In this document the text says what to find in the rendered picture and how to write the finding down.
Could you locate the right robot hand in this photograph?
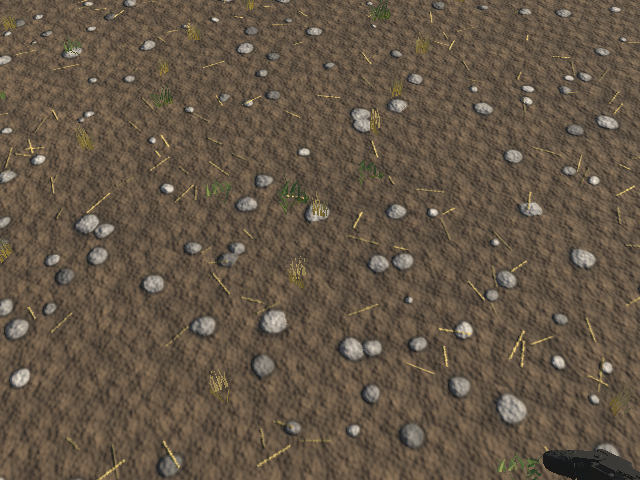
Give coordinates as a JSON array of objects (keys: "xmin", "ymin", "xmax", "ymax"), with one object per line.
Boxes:
[{"xmin": 543, "ymin": 449, "xmax": 640, "ymax": 480}]

